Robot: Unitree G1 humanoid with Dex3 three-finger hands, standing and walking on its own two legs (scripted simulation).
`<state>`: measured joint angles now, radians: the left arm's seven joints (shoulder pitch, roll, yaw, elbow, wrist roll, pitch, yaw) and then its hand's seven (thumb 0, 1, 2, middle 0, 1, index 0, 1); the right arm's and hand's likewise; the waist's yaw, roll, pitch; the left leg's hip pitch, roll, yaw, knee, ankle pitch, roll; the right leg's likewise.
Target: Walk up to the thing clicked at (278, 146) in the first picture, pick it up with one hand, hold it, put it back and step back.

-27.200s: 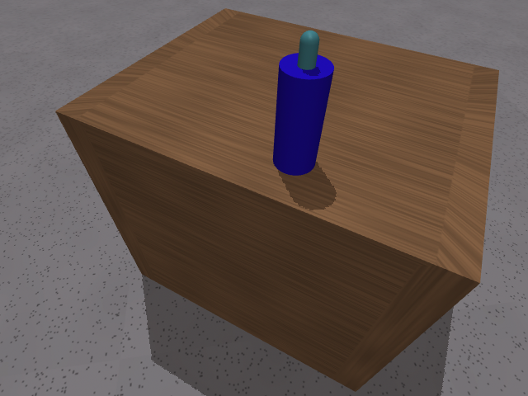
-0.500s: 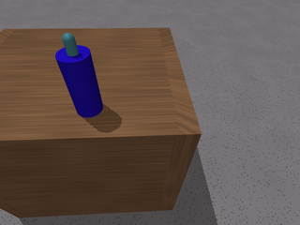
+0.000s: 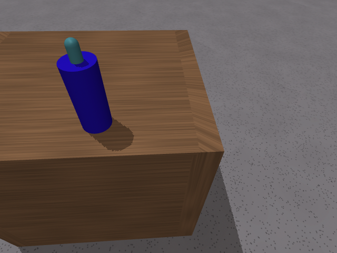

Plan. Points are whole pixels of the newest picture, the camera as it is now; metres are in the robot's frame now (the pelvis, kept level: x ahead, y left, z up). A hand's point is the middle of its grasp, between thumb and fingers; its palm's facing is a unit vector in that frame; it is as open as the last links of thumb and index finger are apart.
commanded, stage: home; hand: left
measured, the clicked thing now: (86, 87) +0.49 +0.19 +0.15
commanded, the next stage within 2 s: stand in 0.02 s
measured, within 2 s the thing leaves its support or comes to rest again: neither
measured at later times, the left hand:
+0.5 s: hand out of the picture +0.08 +0.26 -0.15, palm faces -0.04 -0.93 -0.36, open 11.2 cm
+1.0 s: hand out of the picture +0.09 +0.25 -0.15, palm faces -0.03 -0.93 -0.36, open 7.4 cm
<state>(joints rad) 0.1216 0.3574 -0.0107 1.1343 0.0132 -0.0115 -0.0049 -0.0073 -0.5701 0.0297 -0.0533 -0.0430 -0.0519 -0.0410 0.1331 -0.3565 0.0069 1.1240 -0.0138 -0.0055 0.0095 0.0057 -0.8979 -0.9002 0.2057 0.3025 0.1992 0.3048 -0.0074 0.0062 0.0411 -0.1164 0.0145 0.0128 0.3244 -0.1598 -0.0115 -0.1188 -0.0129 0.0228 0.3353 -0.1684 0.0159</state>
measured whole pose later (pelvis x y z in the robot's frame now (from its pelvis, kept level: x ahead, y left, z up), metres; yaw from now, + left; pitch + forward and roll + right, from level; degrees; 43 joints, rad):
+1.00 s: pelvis +0.02 -0.01 +0.00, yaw +0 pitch -2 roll +0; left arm 0.12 0.35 -0.01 1.13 0.01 -0.01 0.00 0.00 0.90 0.90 -0.21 -0.30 -0.20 -0.30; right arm 0.12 -0.35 0.00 1.12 -0.01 -0.01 0.01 0.01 -0.90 -0.90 0.20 0.30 0.20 0.30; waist -0.01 0.01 0.04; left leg -0.10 0.02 0.01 0.31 -0.18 -0.02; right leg -0.10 0.00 0.02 0.32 -0.18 0.01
